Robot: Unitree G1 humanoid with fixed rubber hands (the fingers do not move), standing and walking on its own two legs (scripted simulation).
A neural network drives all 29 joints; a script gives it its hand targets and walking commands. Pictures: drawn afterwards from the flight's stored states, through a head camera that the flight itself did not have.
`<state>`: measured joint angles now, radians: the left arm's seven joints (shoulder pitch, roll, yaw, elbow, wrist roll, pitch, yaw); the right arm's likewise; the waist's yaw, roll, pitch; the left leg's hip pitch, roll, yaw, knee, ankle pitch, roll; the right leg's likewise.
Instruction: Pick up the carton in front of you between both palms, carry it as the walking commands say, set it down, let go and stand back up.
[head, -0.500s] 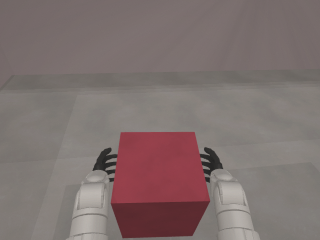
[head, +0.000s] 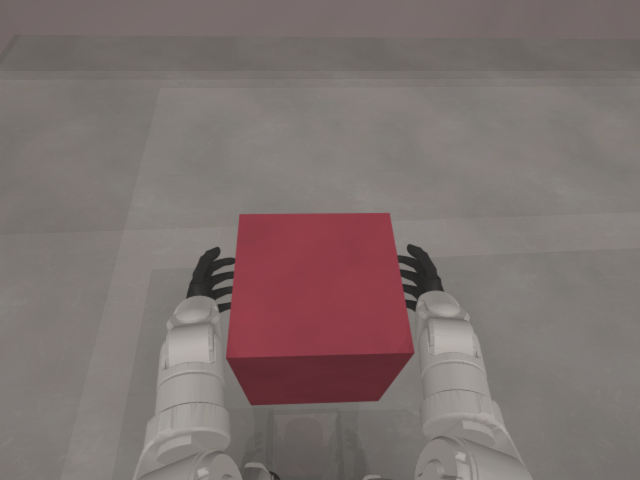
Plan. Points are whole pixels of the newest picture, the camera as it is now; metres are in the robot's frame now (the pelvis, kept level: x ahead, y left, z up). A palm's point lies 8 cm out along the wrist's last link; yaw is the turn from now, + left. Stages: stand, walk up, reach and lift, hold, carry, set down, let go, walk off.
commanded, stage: set down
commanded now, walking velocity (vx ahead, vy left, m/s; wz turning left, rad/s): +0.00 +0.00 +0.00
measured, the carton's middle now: (315, 316) +0.36 +0.01 -0.08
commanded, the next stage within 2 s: none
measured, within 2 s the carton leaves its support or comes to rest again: neither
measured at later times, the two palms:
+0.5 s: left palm (226, 324) +0.39 +0.17 -0.18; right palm (392, 316) +0.41 -0.13 -0.18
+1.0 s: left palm (232, 340) +0.42 +0.18 -0.35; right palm (368, 324) +0.47 -0.11 -0.34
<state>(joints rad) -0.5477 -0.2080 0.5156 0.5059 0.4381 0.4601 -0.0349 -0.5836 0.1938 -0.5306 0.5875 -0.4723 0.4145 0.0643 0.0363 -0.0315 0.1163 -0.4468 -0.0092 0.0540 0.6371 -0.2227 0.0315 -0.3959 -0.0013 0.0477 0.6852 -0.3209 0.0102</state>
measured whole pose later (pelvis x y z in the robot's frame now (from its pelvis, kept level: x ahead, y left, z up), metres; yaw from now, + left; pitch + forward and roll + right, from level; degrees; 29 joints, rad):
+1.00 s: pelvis -0.05 -0.01 -0.25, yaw -1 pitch +47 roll -1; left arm -1.02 -0.03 0.52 0.55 0.23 0.33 0.05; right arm -1.12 -0.04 -0.40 0.72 -0.19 0.30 -0.05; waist 0.07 -0.05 -0.09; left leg -2.05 0.01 -0.02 1.66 -0.43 -0.01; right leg -1.98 0.06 0.01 1.72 -0.56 0.01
